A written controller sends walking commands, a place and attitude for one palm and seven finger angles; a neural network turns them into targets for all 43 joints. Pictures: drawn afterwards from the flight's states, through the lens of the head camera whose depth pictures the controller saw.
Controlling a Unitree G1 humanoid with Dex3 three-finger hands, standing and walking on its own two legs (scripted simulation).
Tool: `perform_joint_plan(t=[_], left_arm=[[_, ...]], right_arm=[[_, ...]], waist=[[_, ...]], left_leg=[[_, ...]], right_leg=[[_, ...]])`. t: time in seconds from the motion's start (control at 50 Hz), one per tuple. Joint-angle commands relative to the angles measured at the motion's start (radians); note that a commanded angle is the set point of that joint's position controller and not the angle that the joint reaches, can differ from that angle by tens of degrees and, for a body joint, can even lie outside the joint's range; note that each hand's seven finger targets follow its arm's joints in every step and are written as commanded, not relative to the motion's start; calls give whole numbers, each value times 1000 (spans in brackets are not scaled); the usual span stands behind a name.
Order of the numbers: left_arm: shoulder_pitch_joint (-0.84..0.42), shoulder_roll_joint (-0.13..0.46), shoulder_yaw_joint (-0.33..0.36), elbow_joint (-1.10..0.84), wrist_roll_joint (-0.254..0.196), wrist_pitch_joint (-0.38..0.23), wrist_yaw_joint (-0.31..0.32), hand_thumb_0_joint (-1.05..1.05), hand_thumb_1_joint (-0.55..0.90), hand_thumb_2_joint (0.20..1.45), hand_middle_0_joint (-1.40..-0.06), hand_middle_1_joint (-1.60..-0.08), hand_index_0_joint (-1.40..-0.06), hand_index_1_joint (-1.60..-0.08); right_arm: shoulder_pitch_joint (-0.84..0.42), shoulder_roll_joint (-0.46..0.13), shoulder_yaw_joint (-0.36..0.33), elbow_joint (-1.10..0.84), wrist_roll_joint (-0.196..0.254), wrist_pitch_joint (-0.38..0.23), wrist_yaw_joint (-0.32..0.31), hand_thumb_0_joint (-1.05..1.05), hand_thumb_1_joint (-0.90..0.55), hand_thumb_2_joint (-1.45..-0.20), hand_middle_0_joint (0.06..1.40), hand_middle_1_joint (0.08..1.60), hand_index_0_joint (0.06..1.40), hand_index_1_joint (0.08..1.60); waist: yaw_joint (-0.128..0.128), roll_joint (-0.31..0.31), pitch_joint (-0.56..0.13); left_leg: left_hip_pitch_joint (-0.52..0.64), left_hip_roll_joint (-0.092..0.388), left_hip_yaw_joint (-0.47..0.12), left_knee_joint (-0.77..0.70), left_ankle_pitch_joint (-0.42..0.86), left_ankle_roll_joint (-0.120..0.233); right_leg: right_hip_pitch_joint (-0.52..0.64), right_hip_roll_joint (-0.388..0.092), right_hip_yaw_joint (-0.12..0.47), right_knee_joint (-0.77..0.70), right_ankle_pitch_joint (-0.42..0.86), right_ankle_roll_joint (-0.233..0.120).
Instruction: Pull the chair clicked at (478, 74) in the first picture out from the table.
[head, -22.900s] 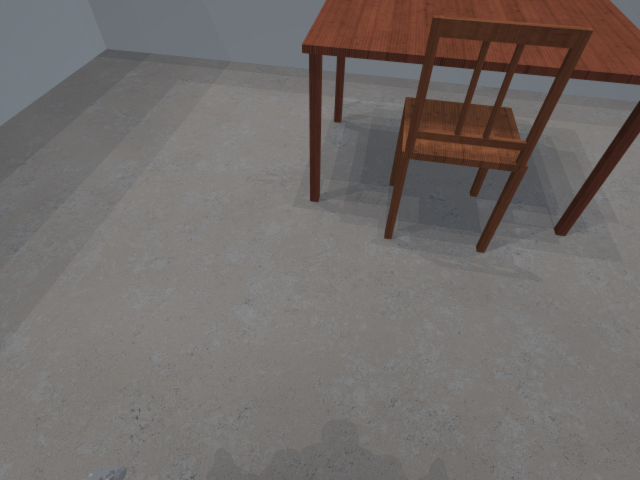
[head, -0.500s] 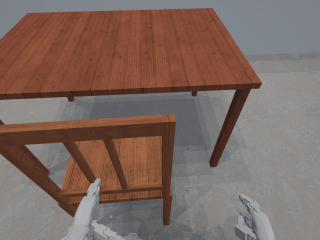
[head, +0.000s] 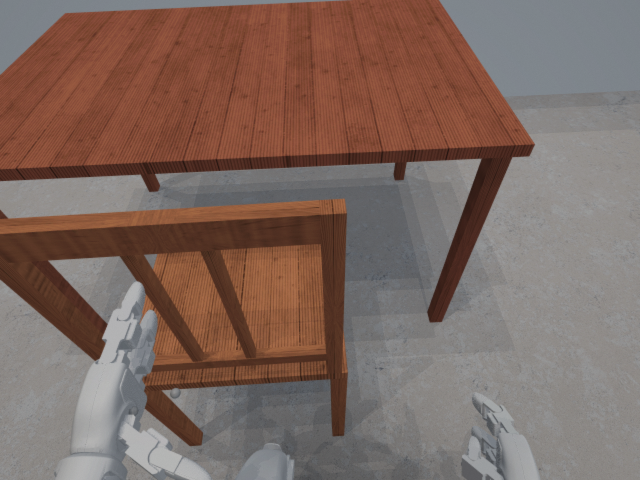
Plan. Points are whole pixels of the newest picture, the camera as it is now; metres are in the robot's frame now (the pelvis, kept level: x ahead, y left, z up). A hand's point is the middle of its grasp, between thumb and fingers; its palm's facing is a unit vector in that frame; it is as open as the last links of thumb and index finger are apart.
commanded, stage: draw the hand back to the body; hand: left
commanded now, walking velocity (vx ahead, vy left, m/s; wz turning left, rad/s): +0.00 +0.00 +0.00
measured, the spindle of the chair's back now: (170, 314) +0.34 +0.24 -0.01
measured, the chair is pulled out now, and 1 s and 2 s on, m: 0.16 0.16 0.16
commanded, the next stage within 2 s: step back with the hand held close in 1.16 s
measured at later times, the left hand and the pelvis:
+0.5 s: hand (57, 330) +0.22 +0.25 +0.17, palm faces +0.34 -0.86 -0.37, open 13.5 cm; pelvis +0.03 +0.02 +0.07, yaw +0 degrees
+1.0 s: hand (2, 266) +0.25 +0.27 +0.23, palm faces +0.44 -0.80 -0.41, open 7.7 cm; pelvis +0.05 +0.01 +0.08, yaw -1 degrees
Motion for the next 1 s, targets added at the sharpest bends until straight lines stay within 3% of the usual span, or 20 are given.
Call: perform_joint_plan(t=[0.0, 0.06, 0.08, 0.1, 0.12, 0.14, 0.18, 0.28, 0.3, 0.36, 0.38, 0.42, 0.5, 0.52, 0.6, 0.76, 0.78, 0.82, 0.96, 0.98], left_arm=[[-75, 113, 126, -248, -43, -95, 3, 0, -477, 235, -10, -15, -10, -15], [-42, 118, 147, -204, -55, -78, -35, 0, -369, 287, -25, -37, -25, -37], [21, 329, 215, -147, 105, 15, 80, 0, -332, 305, -30, -45, -30, -45], [-6, 212, 131, -250, 111, 50, 119, 0, -296, 322, -35, -53, -35, -53], [-5, 200, 120, -271, 128, 75, 146, 0, -260, 340, -40, -60, -40, -60], [13, 209, 126, -269, 135, 98, 165, 0, -224, 357, -45, -68, -45, -68], [-22, 231, 143, -277, 141, 124, 190, 0, -151, 393, -55, -82, -55, -82], [-75, 261, 186, -278, 148, 135, 221, 0, 30, 480, -80, -120, -80, -120], [-73, 244, 178, -279, 148, 134, 221, 0, 66, 497, -85, -128, -85, -128], [-80, 243, 190, -301, 154, 128, 224, 0, 175, 550, -100, -150, -100, -150], [-77, 258, 210, -306, 154, 132, 224, 0, 211, 567, -105, -157, -105, -157], [-63, 254, 221, -326, 155, 130, 224, 0, 284, 603, -115, -173, -115, -173], [-49, 265, 264, -337, 152, 142, 217, 0, 429, 673, -135, -202, -135, -202], [-60, 275, 279, -338, 150, 144, 215, 0, 465, 690, -140, -210, -140, -210], [-107, 291, 319, -362, 149, 149, 212, 0, 610, 760, -160, -240, -160, -240], [-171, 359, 429, -382, 138, 152, 214, 0, 900, 900, -200, -300, -200, -300], [-141, 336, 417, -329, 137, 161, 209, 0, 900, 900, -200, -300, -200, -300], [-121, 286, 370, -294, 134, 166, 197, 0, 900, 900, -200, -300, -200, -300], [-150, 350, 409, -377, 137, 147, 199, 0, 900, 900, -200, -300, -200, -300], [-154, 378, 431, -378, 136, 148, 202, 0, 900, 900, -200, -300, -200, -300]], right_arm=[[-109, -127, -42, -153, 7, -95, -27, 0, -900, -900, 200, 300, 200, 300], [-109, -134, -43, -145, 12, -109, -25, 0, -900, -900, 200, 300, 200, 300], [-124, -146, -49, -155, 2, -60, -48, 0, -900, -900, 200, 300, 200, 300], [-137, -123, -30, -185, -5, -43, -54, 0, -900, -900, 200, 300, 200, 300], [-133, -122, -27, -175, -5, -34, -57, 0, -900, -900, 200, 300, 200, 300], [-140, -125, -24, -173, -7, -24, -61, 0, -900, -900, 200, 300, 200, 300], [-156, -134, -18, -165, -10, -17, -68, 0, -900, -900, 200, 300, 200, 300], [-174, -146, -13, -139, -17, -25, -78, 0, -900, -900, 200, 300, 200, 300], [-176, -143, -12, -134, -16, -27, -77, 0, -900, -900, 200, 300, 200, 300], [-178, -143, -11, -123, -20, -38, -70, 0, -900, -900, 200, 300, 200, 300], [-180, -147, -11, -116, -22, -40, -66, 0, -900, -900, 200, 300, 200, 300], [-178, -143, -11, -110, -26, -45, -59, 0, -900, -900, 200, 300, 200, 300], [-185, -140, -9, -97, -30, -37, -42, 0, -900, -900, 200, 300, 200, 300], [-188, -140, -12, -94, -31, -32, -41, 0, -900, -900, 200, 300, 200, 300], [-195, -138, -8, -86, -35, -21, -32, 0, -900, -900, 200, 300, 200, 300], [-205, -140, -20, -68, -35, -4, -23, 0, -900, -900, 200, 300, 200, 300], [-210, -142, -20, -59, -37, 0, -21, 0, -900, -900, 200, 300, 200, 300], [-206, -143, -24, -64, -33, 14, -14, 0, -900, -900, 200, 300, 200, 300], [-221, -144, -35, -72, -32, 18, -19, 0, -900, -900, 200, 300, 200, 300], [-226, -145, -33, -67, -34, 16, -22, 0, -900, -900, 200, 300, 200, 300]], waist=[[-26, -95, -72], [-17, -83, -56], [52, -60, -57], [22, -35, -18], [25, -8, -23], [25, -37, 1], [19, -67, 29], [25, -69, 68], [26, -61, 72], [35, -39, 59], [42, -2, 60], [48, -29, 43], [54, -15, 62], [55, -44, 63], [57, 12, 67], [66, -22, 28], [66, -12, 64], [60, -68, 79], [68, -31, 31], [69, -22, 50]], left_leg=[[259, -48, 22, -171, 84, 66], [288, -50, 25, -203, 85, 64], [346, -45, 47, -245, 89, 67], [388, -52, 53, -271, 106, 74], [437, -49, 57, -295, 118, 74], [458, -45, 58, -319, 121, 76], [494, -47, 56, -367, 118, 75], [603, -52, 63, -473, 144, 73], [631, -49, 65, -494, 158, 72], [691, -48, 60, -549, 213, 68], [698, -54, 59, -565, 229, 64], [735, -47, 58, -587, 297, 63], [771, -42, 65, -622, 389, 57], [785, -39, 66, -627, 403, 58], [820, -34, 66, -654, 451, 51], [868, -34, 82, -662, 533, 55], [853, -36, 86, -664, 528, 54], [849, -33, 87, -672, 524, 57], [868, -45, 102, -670, 511, 63], [855, -50, 102, -667, 497, 61]], right_leg=[[-24, 5, 63, -330, 212, 32], [12, 1, 62, -362, 216, 32], [55, -43, 140, -450, 212, 21], [66, -51, 119, -475, 217, 22], [90, -47, 91, -483, 236, 20], [99, -42, 77, -500, 243, 22], [137, -35, 66, -546, 234, 22], [223, -22, 44, -630, 270, 23], [240, -21, 41, -636, 288, 24], [305, -14, 29, -649, 357, 20], [334, -14, 31, -664, 373, 16], [379, -12, 25, -666, 442, 15], [442, -12, 23, -700, 531, 14], [447, -8, 23, -709, 545, 16], [482, -7, 24, -733, 568, 12], [537, -7, 28, -761, 666, 16], [532, -6, 29, -768, 673, 13], [529, -6, 23, -770, 674, 20], [550, -12, 33, -781, 695, 23], [548, -12, 36, -789, 696, 20]])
